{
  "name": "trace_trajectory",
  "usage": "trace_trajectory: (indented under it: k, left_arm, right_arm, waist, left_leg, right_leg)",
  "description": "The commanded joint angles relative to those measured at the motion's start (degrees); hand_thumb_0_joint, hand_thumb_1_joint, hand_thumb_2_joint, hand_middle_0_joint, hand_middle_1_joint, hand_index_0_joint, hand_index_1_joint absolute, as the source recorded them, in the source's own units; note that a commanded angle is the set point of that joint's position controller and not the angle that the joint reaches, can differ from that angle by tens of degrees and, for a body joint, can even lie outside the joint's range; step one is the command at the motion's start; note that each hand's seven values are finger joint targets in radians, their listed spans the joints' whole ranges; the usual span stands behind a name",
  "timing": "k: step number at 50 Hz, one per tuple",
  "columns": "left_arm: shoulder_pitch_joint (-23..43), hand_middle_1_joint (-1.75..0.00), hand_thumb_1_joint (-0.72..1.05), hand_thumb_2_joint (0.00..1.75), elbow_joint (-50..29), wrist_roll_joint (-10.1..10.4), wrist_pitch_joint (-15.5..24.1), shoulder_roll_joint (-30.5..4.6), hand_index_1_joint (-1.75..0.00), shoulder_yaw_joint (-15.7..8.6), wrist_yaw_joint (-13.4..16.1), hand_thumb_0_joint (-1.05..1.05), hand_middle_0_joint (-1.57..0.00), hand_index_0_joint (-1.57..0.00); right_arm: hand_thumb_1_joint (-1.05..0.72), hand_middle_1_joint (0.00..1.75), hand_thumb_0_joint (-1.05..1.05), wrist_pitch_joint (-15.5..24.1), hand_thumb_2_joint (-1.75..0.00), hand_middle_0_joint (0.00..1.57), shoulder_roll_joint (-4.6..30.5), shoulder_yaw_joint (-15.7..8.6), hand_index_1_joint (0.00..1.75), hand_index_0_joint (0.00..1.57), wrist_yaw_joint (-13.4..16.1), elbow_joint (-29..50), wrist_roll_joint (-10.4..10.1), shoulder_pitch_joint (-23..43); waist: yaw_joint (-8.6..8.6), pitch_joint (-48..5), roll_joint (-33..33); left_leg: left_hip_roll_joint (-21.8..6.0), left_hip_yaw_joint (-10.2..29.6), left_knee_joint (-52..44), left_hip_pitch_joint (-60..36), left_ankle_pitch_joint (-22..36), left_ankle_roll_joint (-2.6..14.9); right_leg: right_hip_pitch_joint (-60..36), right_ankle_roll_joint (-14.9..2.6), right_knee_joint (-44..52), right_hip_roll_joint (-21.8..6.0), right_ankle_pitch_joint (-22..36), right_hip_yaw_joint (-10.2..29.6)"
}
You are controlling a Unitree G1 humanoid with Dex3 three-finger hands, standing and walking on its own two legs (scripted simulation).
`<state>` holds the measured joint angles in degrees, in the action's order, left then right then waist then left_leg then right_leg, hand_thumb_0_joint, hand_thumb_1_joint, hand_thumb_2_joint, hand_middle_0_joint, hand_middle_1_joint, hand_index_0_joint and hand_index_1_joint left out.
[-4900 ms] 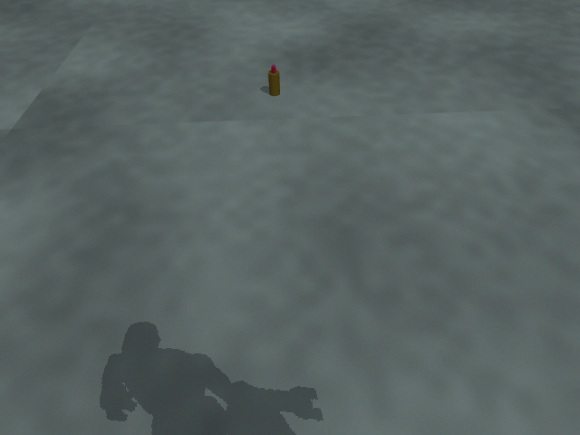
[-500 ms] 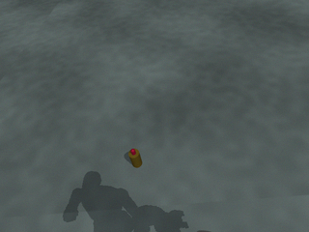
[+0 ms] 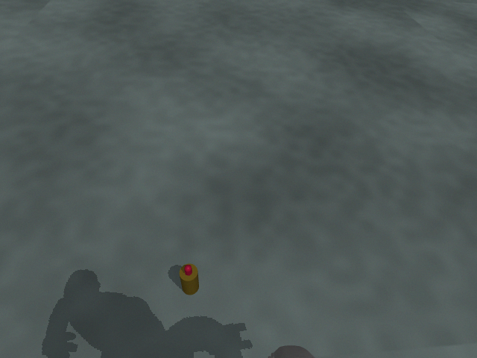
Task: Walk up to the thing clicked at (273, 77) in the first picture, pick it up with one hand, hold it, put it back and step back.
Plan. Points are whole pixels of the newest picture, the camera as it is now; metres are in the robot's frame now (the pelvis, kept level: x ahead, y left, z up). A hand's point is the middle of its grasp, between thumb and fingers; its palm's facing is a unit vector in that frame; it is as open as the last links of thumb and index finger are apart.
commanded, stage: walk up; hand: left
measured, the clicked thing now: (189, 277) +0.54 +0.16 -0.67
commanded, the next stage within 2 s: none
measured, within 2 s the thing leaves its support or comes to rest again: neither
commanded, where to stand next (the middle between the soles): +0.21 +0.00 m, yaw +0 degrees
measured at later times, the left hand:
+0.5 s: hand (115, 336) +0.20 +0.23 -0.12, palm faces -0.06 -0.92 -0.40, open 7.4 cm
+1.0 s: hand out of the picture +0.15 +0.25 -0.16, palm faces -0.01 -0.95 -0.32, open 7.4 cm
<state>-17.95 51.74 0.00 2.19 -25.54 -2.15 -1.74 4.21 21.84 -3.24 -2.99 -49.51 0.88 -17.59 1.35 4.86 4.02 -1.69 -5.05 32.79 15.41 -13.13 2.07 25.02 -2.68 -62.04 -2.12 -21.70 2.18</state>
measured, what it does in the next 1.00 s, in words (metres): walks ahead: right foot, then left foot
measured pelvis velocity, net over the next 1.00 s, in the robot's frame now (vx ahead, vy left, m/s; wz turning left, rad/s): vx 0.12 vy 0.00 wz -0.01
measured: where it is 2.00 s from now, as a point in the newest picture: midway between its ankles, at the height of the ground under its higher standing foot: outside the picture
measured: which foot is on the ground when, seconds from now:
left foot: down 0.00-0.34, up 0.36-0.64, down 0.66-1.00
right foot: up 0.00-0.30, down 0.32-1.00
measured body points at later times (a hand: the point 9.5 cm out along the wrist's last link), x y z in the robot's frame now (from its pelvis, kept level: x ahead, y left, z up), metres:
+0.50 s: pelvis +0.09 -0.03 +0.00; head +0.12 -0.06 +0.45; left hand +0.20 +0.28 -0.10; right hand +0.14 -0.33 -0.14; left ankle +0.10 +0.11 -0.68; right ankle +0.17 -0.14 -0.73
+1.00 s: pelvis +0.12 +0.00 +0.01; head +0.12 +0.01 +0.45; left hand +0.15 +0.30 -0.14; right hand +0.21 -0.31 -0.11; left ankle +0.17 +0.11 -0.73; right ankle +0.16 -0.14 -0.73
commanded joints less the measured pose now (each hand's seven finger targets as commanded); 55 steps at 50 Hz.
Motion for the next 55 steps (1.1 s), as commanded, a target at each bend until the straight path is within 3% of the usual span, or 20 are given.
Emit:
trace_trajectory:
  k: [1,7,12,14,15,16,17,18,19,24,28,32,33,34,35,36,38,42,47,55]
  left_arm:
    - [-4.65,-0.30,0.90,0.90,-2.47,0.02,1.02,-10.12,-0.30,-3.53,-0.08,0.00,-0.20,-0.20]
    - [3.04,-0.30,0.90,0.90,-4.54,-0.98,0.80,-8.99,-0.30,-3.57,-1.06,0.00,-0.20,-0.20]
    - [3.23,-0.30,0.90,0.90,-3.89,-0.97,1.45,-6.12,-0.30,-2.88,-0.25,0.00,-0.20,-0.20]
    - [0.60,-0.30,0.90,0.90,-2.88,-0.90,2.00,-5.98,-0.30,-2.93,0.39,0.00,-0.20,-0.20]
    - [-2.51,-0.30,0.90,0.90,-2.14,-0.95,2.45,-7.49,-0.30,-3.40,0.91,0.00,-0.20,-0.20]
    - [-3.88,-0.30,0.90,0.90,-2.06,-1.29,2.82,-10.98,-0.30,-4.40,1.32,0.00,-0.20,-0.20]
    - [-3.19,-0.30,0.90,0.90,-3.35,-1.16,2.85,-14.36,-0.30,-5.22,1.54,0.00,-0.20,-0.20]
    - [-0.62,-0.30,0.90,0.90,-3.69,-0.54,2.28,-15.15,-0.30,-5.10,1.46,0.00,-0.20,-0.20]
    - [-0.33,-0.30,0.90,0.90,-3.88,-0.35,1.78,-15.73,-0.30,-5.17,1.52,0.00,-0.20,-0.20]
    - [3.49,-0.30,0.90,0.90,-4.80,-0.66,1.59,-11.49,-0.30,-3.52,1.92,0.00,-0.20,-0.20]
    - [6.30,-0.30,0.90,0.90,-5.52,-1.35,0.83,-10.44,-0.30,-3.01,1.91,0.00,-0.20,-0.20]
    - [9.87,-0.30,0.90,0.90,-4.89,-0.42,-0.88,-9.35,-0.30,-2.30,1.49,0.00,-0.20,-0.20]
    - [10.00,-0.30,0.90,0.90,-4.74,-0.13,-1.16,-7.62,-0.30,-1.56,1.38,0.00,-0.20,-0.20]
    - [9.86,-0.30,0.90,0.90,-4.38,0.26,-1.42,-5.46,-0.30,-0.77,1.26,0.00,-0.20,-0.20]
    - [8.18,-0.30,0.90,0.90,-3.18,0.99,-1.83,-4.26,-0.30,-0.59,1.21,0.00,-0.20,-0.20]
    - [8.37,-0.30,0.90,0.90,-0.74,0.64,-2.27,-8.32,-0.30,-1.93,1.59,0.00,-0.20,-0.20]
    - [5.65,-0.30,0.90,0.90,1.44,0.22,-2.14,-8.05,-0.30,-2.18,1.04,0.00,-0.20,-0.20]
    - [6.49,-0.30,0.90,0.90,4.88,-0.03,-1.34,-7.42,-0.30,-1.74,1.27,0.00,-0.20,-0.20]
    - [8.78,-0.30,0.90,0.90,6.57,-0.27,-1.39,-7.49,-0.30,-0.93,0.97,0.00,-0.20,-0.20]
    - [11.18,-0.30,0.90,0.90,9.24,-0.03,0.12,-7.24,-0.30,-0.19,1.24,0.00,-0.20,-0.20]
  right_arm:
    - [-0.90,0.30,0.00,1.88,-0.90,0.20,16.34,-4.47,0.30,0.20,1.48,3.97,-0.53,-1.36]
    - [-0.90,0.30,0.00,1.32,-0.90,0.20,16.95,-4.68,0.30,0.20,1.56,4.40,-0.47,-3.76]
    - [-0.90,0.30,0.00,0.26,-0.90,0.20,15.22,-3.58,0.30,0.20,1.97,4.78,-0.30,-1.46]
    - [-0.90,0.30,0.00,-0.39,-0.90,0.20,14.71,-3.01,0.30,0.20,2.22,4.88,-0.78,-1.18]
    - [-0.90,0.30,0.00,-0.50,-0.90,0.20,12.39,-2.07,0.30,0.20,2.31,5.02,-1.25,-1.57]
    - [-0.90,0.30,0.00,-0.51,-0.90,0.20,9.80,-1.15,0.30,0.20,2.39,5.17,-1.50,-3.48]
    - [-0.90,0.30,0.00,-0.68,-0.90,0.20,7.14,-0.15,0.30,0.20,2.32,5.58,-1.32,-6.01]
    - [-0.90,0.30,0.00,-1.74,-0.90,0.20,12.14,-1.49,0.30,0.20,2.94,3.90,-0.86,-5.21]
    - [-0.90,0.30,0.00,-1.97,-0.90,0.20,14.05,-2.30,0.30,0.20,3.40,3.26,-0.45,-4.42]
    - [-0.90,0.30,0.00,-2.10,-0.90,0.20,12.21,-1.65,0.30,0.20,2.80,-0.15,-0.66,-4.35]
    - [-0.90,0.30,0.00,-2.01,-0.90,0.20,10.41,-1.14,0.30,0.20,2.83,-1.28,-0.47,-1.34]
    - [-0.90,0.30,0.00,-1.40,-0.90,0.20,10.22,-1.43,0.30,0.20,3.46,-4.07,-0.04,-0.93]
    - [-0.90,0.30,0.00,-1.12,-0.90,0.20,11.15,-1.56,0.30,0.20,3.75,-4.33,0.31,-0.87]
    - [-0.90,0.30,0.00,-0.77,-0.90,0.20,13.26,-1.93,0.30,0.20,3.95,-4.10,0.83,0.42]
    - [-0.90,0.30,0.00,-0.38,-0.90,0.20,16.30,-1.91,0.30,0.20,3.85,-2.52,0.72,5.61]
    - [-0.90,0.30,0.00,-0.73,-0.90,0.20,18.44,-2.15,0.30,0.20,3.61,-2.37,0.21,9.26]
    - [-0.90,0.30,0.00,-1.14,-0.90,0.20,15.38,-0.89,0.30,0.20,3.48,-2.39,0.48,12.69]
    - [-0.90,0.30,0.00,-1.17,-0.90,0.20,13.24,-0.02,0.30,0.20,2.91,-4.07,-0.04,11.70]
    - [-0.90,0.30,0.00,-2.45,-0.90,0.20,12.99,0.00,0.30,0.20,2.92,-5.28,-0.29,14.06]
    - [-0.90,0.30,0.00,-1.42,-0.90,0.20,11.42,0.65,0.30,0.20,3.03,-8.55,-1.13,14.20]
  waist:
    - [-0.96,-0.11,-13.93]
    - [1.23,2.12,-10.92]
    - [-0.48,-0.50,-9.60]
    - [-2.00,-3.48,-7.20]
    - [-3.62,-6.61,-3.65]
    - [-3.94,-9.66,4.17]
    - [-2.93,-10.96,12.92]
    - [-3.37,-6.45,7.40]
    - [-3.60,-4.34,7.52]
    - [-2.01,-4.76,5.14]
    - [-2.17,-4.76,6.37]
    - [-0.54,-5.29,3.71]
    - [0.00,-4.94,0.84]
    - [-0.23,-4.70,-5.60]
    - [-2.51,-3.87,-12.76]
    - [-2.37,-0.59,-13.86]
    - [-4.51,0.96,-12.47]
    - [-3.29,-3.71,-13.13]
    - [-2.60,-1.79,-10.94]
    - [-1.28,-7.26,-2.68]
  left_leg:
    - [-12.26,14.37,-19.10,-3.59,-1.57,8.17]
    - [-13.96,13.47,-21.19,-5.42,-6.82,10.69]
    - [-12.97,8.11,-10.72,-2.49,18.67,9.69]
    - [-10.58,6.22,-3.38,-2.43,20.72,7.56]
    - [-8.15,4.91,3.62,-3.16,19.28,5.34]
    - [-4.68,2.62,12.41,1.67,9.35,3.24]
    - [0.51,0.97,20.09,10.29,-14.28,0.87]
    - [1.90,3.65,24.12,14.03,-21.51,0.43]
    - [0.34,5.41,25.62,14.44,-23.01,0.63]
    - [-0.26,5.86,21.27,10.82,-12.61,-0.88]
    - [-0.15,3.55,9.46,3.81,-8.81,-1.82]
    - [1.15,2.41,-1.79,-6.94,0.82,-1.31]
    - [-0.36,4.98,-4.70,-9.38,2.23,-0.92]
    - [-5.94,13.58,-10.17,-8.82,-1.73,0.49]
    - [-14.62,27.58,-17.87,-0.34,-14.04,4.16]
    - [-17.20,28.30,-20.74,11.70,-23.61,7.92]
    - [-12.27,20.32,-18.98,13.82,-26.05,5.67]
    - [-8.35,15.84,-14.15,5.94,-11.86,1.52]
    - [-6.91,14.63,-16.17,4.50,-22.74,0.20]
    - [-5.73,10.70,-11.65,-8.52,4.97,-0.07]
  right_leg:
    - [5.35,2.01,4.72,-2.85,5.33,1.23]
    - [6.81,2.94,16.08,-3.66,7.91,-0.78]
    - [-4.41,1.81,25.32,-1.23,10.11,-4.14]
    - [-12.34,1.28,32.79,0.85,14.52,-5.45]
    - [-17.53,0.01,36.25,0.67,15.59,-3.78]
    - [-22.83,-1.96,38.01,-5.31,17.08,4.44]
    - [-26.79,-6.50,42.13,-17.09,13.16,22.01]
    - [-22.40,-11.85,44.59,-20.22,7.16,26.86]
    - [-19.37,-13.59,44.58,-20.65,4.30,27.38]
    - [-14.83,-9.48,42.56,-11.86,14.39,10.59]
    - [-8.92,-8.77,41.30,-10.55,15.38,5.78]
    - [-1.00,-6.21,36.03,-10.13,5.29,4.84]
    - [1.87,-4.29,35.03,-9.69,2.32,4.82]
    - [3.79,-2.10,32.36,-6.69,-1.07,2.83]
    - [-0.17,0.97,27.03,-0.92,-3.35,-1.01]
    - [-8.70,0.96,20.28,-0.60,-6.09,-1.27]
    - [-12.87,0.65,24.57,-1.15,-3.42,-0.82]
    - [-15.59,0.91,34.46,-0.37,6.32,-1.22]
    - [-11.42,0.84,39.92,-2.07,-2.58,1.48]
    - [-12.45,0.78,44.04,-5.46,14.30,3.45]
